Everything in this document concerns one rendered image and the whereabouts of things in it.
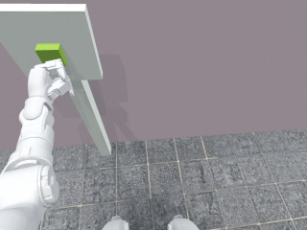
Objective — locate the right robot thigh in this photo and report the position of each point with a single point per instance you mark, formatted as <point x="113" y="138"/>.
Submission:
<point x="182" y="224"/>

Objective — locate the robot left hand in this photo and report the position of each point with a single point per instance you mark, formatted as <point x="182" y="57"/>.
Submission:
<point x="41" y="85"/>

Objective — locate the left robot upper arm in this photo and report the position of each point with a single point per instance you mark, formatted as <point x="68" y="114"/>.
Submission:
<point x="25" y="195"/>

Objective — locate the panel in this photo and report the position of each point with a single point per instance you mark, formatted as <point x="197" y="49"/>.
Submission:
<point x="23" y="26"/>

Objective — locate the left robot forearm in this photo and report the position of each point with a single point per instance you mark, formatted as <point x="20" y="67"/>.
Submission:
<point x="36" y="140"/>

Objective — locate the left robot shin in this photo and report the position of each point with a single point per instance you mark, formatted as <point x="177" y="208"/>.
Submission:
<point x="115" y="218"/>

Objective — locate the button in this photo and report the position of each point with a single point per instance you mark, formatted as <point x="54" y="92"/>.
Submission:
<point x="50" y="51"/>

